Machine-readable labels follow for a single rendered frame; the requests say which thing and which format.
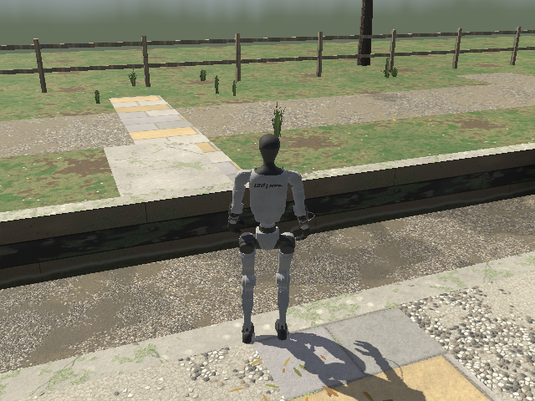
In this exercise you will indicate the left robot upper arm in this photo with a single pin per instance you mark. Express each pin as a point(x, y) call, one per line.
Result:
point(242, 177)

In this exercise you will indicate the right robot forearm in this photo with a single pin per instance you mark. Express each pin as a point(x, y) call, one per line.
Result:
point(303, 220)

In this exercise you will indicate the left robot hand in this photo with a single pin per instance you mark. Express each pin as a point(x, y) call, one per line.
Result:
point(233, 229)

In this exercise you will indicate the right robot upper arm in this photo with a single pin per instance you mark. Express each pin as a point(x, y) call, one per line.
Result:
point(295, 179)

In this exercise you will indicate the robot left shin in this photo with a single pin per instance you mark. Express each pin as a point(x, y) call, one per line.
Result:
point(247, 304)

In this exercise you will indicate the robot right thigh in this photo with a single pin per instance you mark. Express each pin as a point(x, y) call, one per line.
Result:
point(286, 245)

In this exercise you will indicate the right robot hand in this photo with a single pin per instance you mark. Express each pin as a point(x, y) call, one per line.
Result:
point(297, 229)

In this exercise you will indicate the left robot forearm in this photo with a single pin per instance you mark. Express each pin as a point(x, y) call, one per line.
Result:
point(233, 218)

